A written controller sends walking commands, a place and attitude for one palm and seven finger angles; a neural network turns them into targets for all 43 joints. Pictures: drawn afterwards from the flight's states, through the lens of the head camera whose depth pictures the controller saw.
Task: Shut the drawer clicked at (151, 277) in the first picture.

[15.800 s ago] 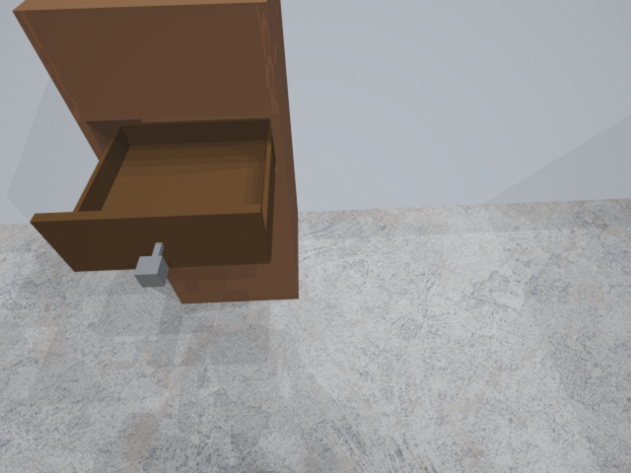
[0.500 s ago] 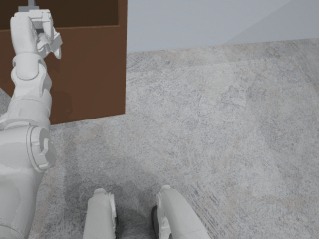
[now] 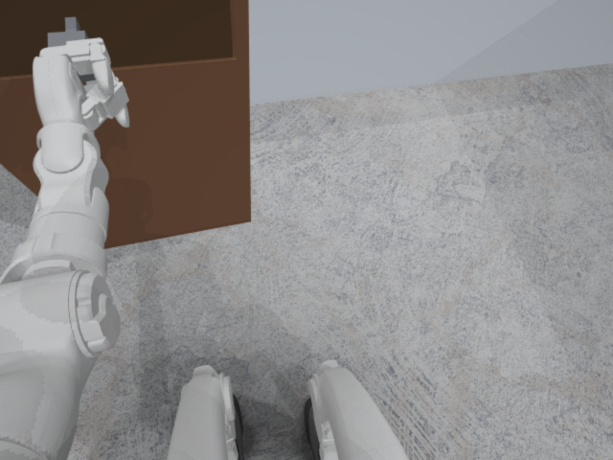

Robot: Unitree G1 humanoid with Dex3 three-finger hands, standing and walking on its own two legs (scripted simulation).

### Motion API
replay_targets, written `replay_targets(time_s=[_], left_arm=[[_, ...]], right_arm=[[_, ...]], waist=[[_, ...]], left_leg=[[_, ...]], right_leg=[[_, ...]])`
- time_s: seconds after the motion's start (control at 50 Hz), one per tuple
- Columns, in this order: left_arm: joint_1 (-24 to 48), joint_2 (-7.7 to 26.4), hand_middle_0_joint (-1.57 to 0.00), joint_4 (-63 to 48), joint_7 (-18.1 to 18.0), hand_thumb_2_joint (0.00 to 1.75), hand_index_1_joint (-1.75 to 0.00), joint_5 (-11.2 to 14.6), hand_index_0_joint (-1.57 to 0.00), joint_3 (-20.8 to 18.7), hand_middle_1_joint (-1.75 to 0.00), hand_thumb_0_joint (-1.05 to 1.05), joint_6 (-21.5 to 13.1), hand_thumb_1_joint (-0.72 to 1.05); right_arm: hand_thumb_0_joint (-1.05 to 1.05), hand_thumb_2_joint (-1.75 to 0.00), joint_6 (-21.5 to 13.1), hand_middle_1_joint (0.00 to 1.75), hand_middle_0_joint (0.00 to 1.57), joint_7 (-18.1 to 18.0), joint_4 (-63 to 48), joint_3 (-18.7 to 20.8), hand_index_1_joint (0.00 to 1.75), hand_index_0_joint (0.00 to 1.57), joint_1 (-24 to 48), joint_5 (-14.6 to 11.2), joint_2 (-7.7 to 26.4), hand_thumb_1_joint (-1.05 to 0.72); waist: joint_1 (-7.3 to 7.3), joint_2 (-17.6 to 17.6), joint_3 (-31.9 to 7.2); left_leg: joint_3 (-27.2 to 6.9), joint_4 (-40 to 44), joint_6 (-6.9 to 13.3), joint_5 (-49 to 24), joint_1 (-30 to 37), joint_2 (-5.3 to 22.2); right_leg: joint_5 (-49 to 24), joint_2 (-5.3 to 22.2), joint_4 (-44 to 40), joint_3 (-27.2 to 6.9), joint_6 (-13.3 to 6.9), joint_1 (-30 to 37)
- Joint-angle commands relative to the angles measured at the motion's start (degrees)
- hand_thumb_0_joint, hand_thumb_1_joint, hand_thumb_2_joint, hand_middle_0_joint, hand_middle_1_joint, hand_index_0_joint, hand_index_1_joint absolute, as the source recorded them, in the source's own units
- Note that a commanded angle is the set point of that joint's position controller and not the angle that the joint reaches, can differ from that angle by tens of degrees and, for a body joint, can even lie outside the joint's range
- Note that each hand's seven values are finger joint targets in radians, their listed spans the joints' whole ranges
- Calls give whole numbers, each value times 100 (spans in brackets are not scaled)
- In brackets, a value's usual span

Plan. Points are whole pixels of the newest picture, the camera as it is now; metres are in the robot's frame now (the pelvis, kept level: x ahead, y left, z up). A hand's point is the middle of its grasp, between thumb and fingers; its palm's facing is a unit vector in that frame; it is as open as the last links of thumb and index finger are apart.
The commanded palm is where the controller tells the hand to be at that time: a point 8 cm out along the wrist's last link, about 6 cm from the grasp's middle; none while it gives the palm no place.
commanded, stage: pull the fist back off the drawer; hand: left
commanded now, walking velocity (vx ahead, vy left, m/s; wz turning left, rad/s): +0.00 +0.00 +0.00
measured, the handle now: (73, 45) +0.62 +0.22 +0.07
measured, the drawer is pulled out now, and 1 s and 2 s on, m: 0.00 0.00 0.00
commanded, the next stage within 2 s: draw the hand back to the body in 0.12 s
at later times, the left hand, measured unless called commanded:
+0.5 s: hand (88, 123) +0.47 +0.17 +0.12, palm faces +0.14 -0.99 -0.04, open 3.3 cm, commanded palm +0.43 +0.22 +0.13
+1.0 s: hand out of the picture +0.33 +0.21 +0.20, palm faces +0.28 -0.92 -0.29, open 3.3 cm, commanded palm +0.28 +0.25 +0.23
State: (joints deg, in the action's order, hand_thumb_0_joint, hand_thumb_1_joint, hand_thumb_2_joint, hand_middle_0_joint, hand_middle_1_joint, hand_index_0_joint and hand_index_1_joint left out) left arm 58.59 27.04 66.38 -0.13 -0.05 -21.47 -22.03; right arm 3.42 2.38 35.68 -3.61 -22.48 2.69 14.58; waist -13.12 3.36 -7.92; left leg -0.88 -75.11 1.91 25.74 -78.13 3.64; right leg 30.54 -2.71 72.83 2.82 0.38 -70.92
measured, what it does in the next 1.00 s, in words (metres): rises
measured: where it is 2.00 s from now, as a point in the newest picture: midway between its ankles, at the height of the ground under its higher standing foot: (278, 455)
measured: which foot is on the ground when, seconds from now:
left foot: down 0.00-1.00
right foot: down 0.00-1.00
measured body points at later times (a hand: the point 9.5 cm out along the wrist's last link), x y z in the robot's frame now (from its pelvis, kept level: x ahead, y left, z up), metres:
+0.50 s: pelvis +0.08 -0.01 +0.07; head +0.17 +0.00 +0.51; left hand +0.45 +0.23 +0.12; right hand +0.17 -0.26 -0.05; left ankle +0.07 +0.10 -0.61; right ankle +0.03 -0.13 -0.60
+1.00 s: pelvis +0.07 -0.02 +0.12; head +0.07 -0.04 +0.57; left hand +0.31 +0.26 +0.22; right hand +0.27 -0.23 +0.03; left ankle +0.07 +0.10 -0.61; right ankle +0.03 -0.13 -0.61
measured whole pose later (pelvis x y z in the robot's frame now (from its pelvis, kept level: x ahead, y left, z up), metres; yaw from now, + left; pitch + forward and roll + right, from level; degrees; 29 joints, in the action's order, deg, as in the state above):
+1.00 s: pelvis +0.07 -0.02 +0.12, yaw +4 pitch +2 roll +0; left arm -8.6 17.9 1.0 -4.6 5.1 -7.0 -3.4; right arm 4.5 -5.0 29.6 -2.8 -10.4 -2.8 13.5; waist 0.4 2.8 -3.0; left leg 1.0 -35.6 0.1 17.4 -20.7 0.7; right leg 22.4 -0.5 34.9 1.1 -0.9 -15.0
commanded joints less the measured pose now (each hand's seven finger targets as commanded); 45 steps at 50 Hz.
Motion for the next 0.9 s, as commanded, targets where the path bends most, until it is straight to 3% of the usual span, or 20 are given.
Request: replay_targets(time_s=[0.0, 0.06, 0.2, 0.28, 0.3, 0.32, 0.36, 0.4, 0.46, 0.52, 0.58, 0.6, 0.7, 0.72, 0.74, 0.76, 0.8, 0.88], left_arm=[[1643, 783, -140, -1581, -83, 90, -160, 202, -140, -3, -160, 0, -414, 90], [1441, 780, -140, -1775, -132, 90, -160, 266, -140, -95, -160, 0, -522, 90], [928, 24, -140, -2524, -164, 90, -160, 285, -140, 422, -160, 0, -919, 90], [-578, 121, -140, -3748, -50, 90, -160, 490, -140, 368, -160, 0, -713, 90], [-1023, -20, -140, -4128, -9, 90, -160, 563, -140, 461, -160, 0, -596, 90], [-1325, -153, -140, -4462, 42, 90, -160, 648, -140, 590, -160, 0, -470, 90], [-1871, -235, -140, -4779, 82, 90, -160, 815, -140, 628, -160, 0, -203, 90], [-2292, -350, -140, -4965, 76, 90, -160, 916, -140, 716, -160, 0, -25, 90], [-2737, -355, -140, -5346, 71, 90, -160, 1037, -140, 679, -160, 0, 26, 90], [-3120, -414, -140, -5459, 196, 90, -160, 1061, -140, 766, -160, 0, -10, 90], [-3414, -591, -140, -5808, 465, 90, -160, 1116, -140, 1080, -160, 0, 56, 90], [-3589, -617, -140, -5882, 562, 90, -160, 1166, -140, 1110, -160, 0, 120, 90], [-4167, -384, -140, -6626, 786, 90, -160, 1455, -140, 872, -160, 0, 424, 90], [-4429, 359, -140, -6963, 253, 90, -160, 685, -140, 888, -160, 0, 690, 90], [-4721, 27, -140, -7114, -2, 90, -160, 647, -140, 1017, -160, 0, 905, 90], [-4845, -51, -140, -7273, -128, 90, -160, 636, -140, 1072, -160, 0, 1026, 90], [-4960, -1, -140, -7387, -318, 90, -160, 556, -140, 1077, -160, 0, 1245, 90], [-5267, 160, -140, -7554, -521, 90, -160, 525, -140, 870, -160, 0, 1470, 90]], right_arm=[[0, -90, -18, 30, 20, -20, -367, 526, 30, 20, -797, -12, 1097, -90], [0, -90, 50, 30, 20, -4, -319, 578, 30, 20, -799, -12, 1066, -90], [0, -90, 159, 30, 20, 69, -251, 708, 30, 20, -750, -13, 937, -90], [0, -90, 263, 30, 20, 81, -625, 755, 30, 20, -561, -154, 930, -90], [0, -90, 276, 30, 20, 82, -728, 750, 30, 20, -494, -216, 880, -90], [0, -90, 279, 30, 20, 82, -807, 744, 30, 20, -419, -269, 840, -90], [0, -90, 272, 30, 20, 29, -896, 736, 30, 20, -310, -365, 816, -90], [0, -90, 223, 30, 20, -43, -955, 701, 30, 20, -213, -420, 788, -90], [0, -90, 117, 30, 20, -123, -1016, 676, 30, 20, -23, -446, 752, -90], [0, -90, 10, 30, 20, -189, -998, 640, 30, 20, 171, -472, 714, -90], [0, -90, -80, 30, 20, -217, -1081, 633, 30, 20, 338, -509, 716, -90], [0, -90, -108, 30, 20, -230, -1096, 624, 30, 20, 434, -523, 705, -90], [0, -90, -292, 30, 20, -358, -1331, 547, 30, 20, 873, -577, 706, -90], [0, -90, -136, 30, 20, -466, -1430, 577, 30, 20, 1231, -559, 628, -90], [0, -90, -82, 30, 20, -539, -1550, 523, 30, 20, 1306, -553, 541, -90], [0, -90, -92, 30, 20, -586, -1597, 497, 30, 20, 1365, -567, 531, -90], [0, -90, -72, 30, 20, -668, -1541, 441, 30, 20, 1509, -553, 530, -90], [0, -90, -92, 30, 20, -806, -1511, 361, 30, 20, 1778, -542, 524, -90]], waist=[[249, 703, -3135], [222, 341, -2980], [294, 726, -3211], [752, 755, -3783], [841, 773, -3861], [865, 699, -3753], [831, 142, -3298], [815, -191, -2800], [848, -442, -2315], [850, -142, -1851], [819, 52, -1776], [867, 217, -1741], [1037, 22, -1619], [1342, -66, -1716], [1212, -117, -1376], [1222, -152, -1126], [1236, -112, -801], [1298, -579, -359]], left_leg=[[-466, 1093, -40, -937, 3725, -80], [-374, 1049, -16, -1309, 3649, -90], [-351, 1013, -116, -2754, 4646, -98], [-205, 1336, -116, -3636, 5280, -143], [-167, 1430, -114, -3942, 5453, -151], [-117, 1524, -100, -4001, 5477, -164], [-15, 1729, -34, -3727, 5201, -203], [45, 1929, 6, -3480, 4990, -226], [156, 2172, 38, -2906, 4767, -308], [190, 2343, 36, -2794, 4941, -326], [157, 2450, 54, -2938, 5328, -317], [145, 2505, 44, -2986, 5466, -311], [113, 2861, 69, -2643, 5640, -345], [178, 3215, 36, -2565, 5984, -381], [222, 3402, 42, -2387, 6018, -368], [186, 3509, 32, -2268, 5985, -360], [211, 3743, 62, -2051, 6115, -363], [191, 4200, 97, -1728, 6366, -357]], right_leg=[[-750, -108, -1196, 106, -199, 724], [-1086, -123, -1279, 63, -165, 1056], [-2174, -131, -1237, 82, -209, 1190], [-3045, -148, -1469, 38, -218, 2318], [-3321, -139, -1571, 43, -201, 2567], [-3555, -139, -1693, 37, -184, 2825], [-3882, -132, -1943, 11, -125, 3345], [-4029, -107, -2110, -13, -84, 3633], [-4096, -62, -2353, -69, -50, 4083], [-3998, -22, -2535, -100, -63, 4075], [-3907, -6, -2691, -88, -79, 4134], [-3903, 8, -2748, -80, -82, 4139], [-3715, 43, -3019, -38, -82, 4571], [-3751, 221, -3378, -332, -119, 4890], [-3614, 236, -3555, -295, -95, 4957], [-3404, 245, -3635, -254, -106, 4940], [-3095, 250, -3870, -260, -115, 5077], [-2611, 251, -4408, -284, -88, 5365]])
